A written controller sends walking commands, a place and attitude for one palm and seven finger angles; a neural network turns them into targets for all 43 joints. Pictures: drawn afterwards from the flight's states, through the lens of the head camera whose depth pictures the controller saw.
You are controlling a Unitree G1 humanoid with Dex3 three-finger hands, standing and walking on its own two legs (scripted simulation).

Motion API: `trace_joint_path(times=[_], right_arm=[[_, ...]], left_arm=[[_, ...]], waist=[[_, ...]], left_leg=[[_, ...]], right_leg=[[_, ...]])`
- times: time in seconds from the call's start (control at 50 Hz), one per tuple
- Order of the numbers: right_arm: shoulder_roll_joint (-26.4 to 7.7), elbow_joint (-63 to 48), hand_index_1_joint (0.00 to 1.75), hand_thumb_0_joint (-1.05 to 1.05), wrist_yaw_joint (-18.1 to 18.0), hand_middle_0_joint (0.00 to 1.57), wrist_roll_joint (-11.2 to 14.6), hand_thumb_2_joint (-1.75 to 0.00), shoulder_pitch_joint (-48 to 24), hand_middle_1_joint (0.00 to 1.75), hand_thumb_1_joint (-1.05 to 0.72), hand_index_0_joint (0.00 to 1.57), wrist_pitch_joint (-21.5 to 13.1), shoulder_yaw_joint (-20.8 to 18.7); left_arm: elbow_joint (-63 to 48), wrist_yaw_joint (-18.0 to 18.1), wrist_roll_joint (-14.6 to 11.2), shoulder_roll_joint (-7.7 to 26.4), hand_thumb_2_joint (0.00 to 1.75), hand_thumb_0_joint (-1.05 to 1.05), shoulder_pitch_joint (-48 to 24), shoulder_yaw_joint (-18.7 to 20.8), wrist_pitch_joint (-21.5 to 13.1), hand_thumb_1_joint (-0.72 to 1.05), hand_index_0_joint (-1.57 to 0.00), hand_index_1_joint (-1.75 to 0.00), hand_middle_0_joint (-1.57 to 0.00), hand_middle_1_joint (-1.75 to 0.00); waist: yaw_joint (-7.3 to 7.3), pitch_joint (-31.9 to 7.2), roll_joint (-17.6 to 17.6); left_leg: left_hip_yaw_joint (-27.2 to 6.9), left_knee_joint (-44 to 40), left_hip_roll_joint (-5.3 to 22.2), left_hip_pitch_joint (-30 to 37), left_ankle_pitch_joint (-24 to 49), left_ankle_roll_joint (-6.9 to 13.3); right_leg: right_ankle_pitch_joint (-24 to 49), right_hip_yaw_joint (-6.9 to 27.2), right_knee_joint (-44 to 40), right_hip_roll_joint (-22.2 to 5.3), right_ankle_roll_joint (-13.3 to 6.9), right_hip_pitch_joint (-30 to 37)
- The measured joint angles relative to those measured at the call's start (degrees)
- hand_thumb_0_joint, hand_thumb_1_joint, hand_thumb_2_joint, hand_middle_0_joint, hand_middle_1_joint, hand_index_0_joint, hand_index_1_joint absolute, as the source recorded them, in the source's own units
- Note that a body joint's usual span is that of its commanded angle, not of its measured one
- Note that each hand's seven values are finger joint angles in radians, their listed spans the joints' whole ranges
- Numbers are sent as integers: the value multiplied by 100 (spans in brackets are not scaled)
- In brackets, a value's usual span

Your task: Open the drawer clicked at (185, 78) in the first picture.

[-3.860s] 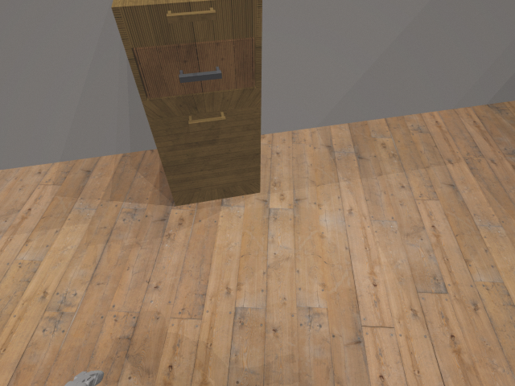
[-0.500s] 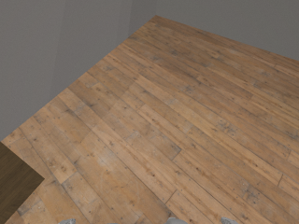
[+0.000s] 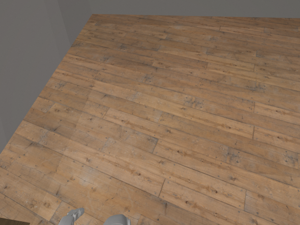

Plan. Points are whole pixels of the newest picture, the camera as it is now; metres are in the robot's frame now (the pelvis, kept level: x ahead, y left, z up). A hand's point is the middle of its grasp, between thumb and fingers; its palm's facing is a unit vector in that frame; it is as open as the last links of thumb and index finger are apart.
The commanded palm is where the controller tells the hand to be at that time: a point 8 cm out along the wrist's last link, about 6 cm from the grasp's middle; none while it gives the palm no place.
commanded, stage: walk to a spot facing it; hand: left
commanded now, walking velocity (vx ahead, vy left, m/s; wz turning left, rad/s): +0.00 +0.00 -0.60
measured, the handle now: out of the picture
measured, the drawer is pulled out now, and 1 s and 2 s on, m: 0.00 0.00 0.00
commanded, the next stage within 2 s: turn to face it in 1.08 s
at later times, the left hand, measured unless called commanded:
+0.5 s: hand (84, 216) +0.16 +0.22 -0.16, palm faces -0.25 -0.95 -0.20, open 7.4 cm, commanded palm none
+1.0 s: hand (129, 194) +0.22 +0.09 -0.14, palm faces -0.56 -0.78 -0.27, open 7.4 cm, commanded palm none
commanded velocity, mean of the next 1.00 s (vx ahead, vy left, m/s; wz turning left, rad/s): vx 0.02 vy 0.00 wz -0.60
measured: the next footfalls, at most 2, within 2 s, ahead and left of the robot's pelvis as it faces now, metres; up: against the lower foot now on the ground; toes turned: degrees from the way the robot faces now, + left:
left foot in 0.34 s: +0.08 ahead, +0.13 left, +0.00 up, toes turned -9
right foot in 0.78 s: -0.01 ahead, -0.11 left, +0.00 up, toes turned -35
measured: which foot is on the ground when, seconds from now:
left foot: up 0.00-0.32, down 0.34-0.78, up 0.80-1.00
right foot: down 0.00-0.34, up 0.36-0.76, down 0.78-1.00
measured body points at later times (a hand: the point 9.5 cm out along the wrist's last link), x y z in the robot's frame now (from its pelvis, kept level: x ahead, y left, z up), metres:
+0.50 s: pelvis +0.02 +0.04 +0.01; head +0.08 +0.06 +0.46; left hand +0.17 +0.27 -0.15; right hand +0.05 -0.23 -0.11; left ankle +0.04 +0.14 -0.73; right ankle -0.06 -0.08 -0.64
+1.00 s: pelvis +0.02 -0.01 +0.01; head +0.04 -0.06 +0.46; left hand +0.25 +0.13 -0.12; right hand -0.09 -0.26 -0.14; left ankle +0.10 +0.12 -0.66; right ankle -0.04 -0.09 -0.73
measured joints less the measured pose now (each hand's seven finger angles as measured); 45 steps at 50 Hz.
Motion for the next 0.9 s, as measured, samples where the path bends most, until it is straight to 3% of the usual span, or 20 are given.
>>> trace_joint_path(times=[0.08, 0.22, 0.32, 0.36, 0.42, 0.48, 0.6, 0.72, 0.78, 0.8, 0.84, 0.9], right_arm=[[-5, -133, 30, 1, 2, 20, -16, -90, -234, 30, -91, 20, -27, 14], [72, -377, 30, 1, 9, 20, 19, -90, -592, 30, -91, 20, -101, 81], [156, -522, 30, 1, -22, 20, 70, -90, -688, 30, -91, 20, -207, 153], [214, -569, 30, 1, -32, 20, 52, -90, -665, 30, -91, 20, -287, 193], [302, -625, 30, 1, -14, 20, -10, -90, -586, 30, -91, 21, -321, 282], [362, -616, 30, 1, -27, 21, -40, -90, -452, 30, -91, 21, -338, 313], [389, -478, 30, 1, -1, 21, -38, -90, -201, 30, -90, 21, -368, 257], [267, -262, 30, 1, 56, 21, -59, -90, 10, 30, -90, 21, -321, 133], [138, -183, 30, 1, 82, 21, -40, -90, 160, 30, -90, 21, -288, 63], [74, -159, 30, 1, 89, 21, -23, -90, 192, 30, -90, 21, -252, 44], [-42, -99, 30, 1, 33, 21, 1, -90, 153, 30, -91, 21, -108, 18], [-72, -53, 30, 1, -20, 20, 3, -90, 24, 30, -91, 20, -5, 26]], left_arm=[[26, 26, 9, -2, 90, 0, 58, -39, 28, 91, -20, -30, -20, -30], [47, -12, 31, 61, 90, 0, 157, -48, 74, 91, -20, -30, -20, -30], [51, 4, 20, 184, 90, 0, 220, 16, 146, 90, -20, -30, -20, -30], [52, -2, -19, 282, 90, 0, 240, 62, 202, 90, -20, -30, -20, -30], [94, -49, 22, 389, 90, 0, 244, 148, 261, 91, -20, -30, -20, -30], [92, -137, 42, 444, 90, 0, 270, 207, 277, 91, -20, -30, -20, -30], [109, -196, 31, 401, 90, 0, 242, 189, 346, 91, -19, -30, -19, -30], [107, -212, 30, 266, 90, 1, 3, 120, 325, 91, -19, -30, -19, -30], [15, -205, 33, 223, 90, 1, -76, 58, 197, 91, -19, -30, -19, -30], [-3, -177, 46, 201, 90, 0, -102, 37, 108, 91, -19, -30, -19, -30], [-13, -104, 14, 117, 90, 0, -151, -21, 3, 91, -19, -30, -19, -30], [-39, -4, -11, 63, 90, 0, -94, -41, -9, 91, -20, -30, -20, -30]], waist=[[3, -43, -85], [117, -119, -231], [217, -177, -390], [222, -207, -520], [244, -162, -628], [243, -127, -618], [181, -52, -468], [12, 21, -297], [-41, -4, -194], [-37, -12, -125], [-85, 28, 30], [-56, 20, -1]], left_leg=[[-293, 53, -160, -296, 435, -104], [-427, -864, -403, -127, 536, -117], [-362, -2316, -636, 510, 832, -8], [-258, -2813, -674, 728, 1152, 231], [-16, -2797, -583, 826, 1077, 543], [161, -3101, -468, 1039, 1174, 578], [536, -3346, -208, 1299, 1213, 521], [960, -3027, 55, 1326, 970, 351], [1140, -2525, 230, 1209, 689, 189], [1043, -2087, 302, 1043, 499, 132], [408, -937, 184, 560, -155, 50], [-105, 99, -64, 39, -77, -30]], right_leg=[[265, 295, -394, 108, -24, 118], [417, 759, -580, 303, 13, 116], [337, 1055, -379, 436, 155, -18], [136, 1162, 38, 473, 218, -215], [-753, 871, 1764, 423, 388, -773], [-646, 569, 2896, 208, 530, -1101], [-647, 236, 2472, -196, 669, -948], [-617, -42, 1145, -269, 551, -489], [132, -188, -3, -192, 381, -9], [128, -182, -103, -132, 275, 25], [-42, -155, 123, -29, 110, -58], [29, 29, -60, 39, 32, 53]])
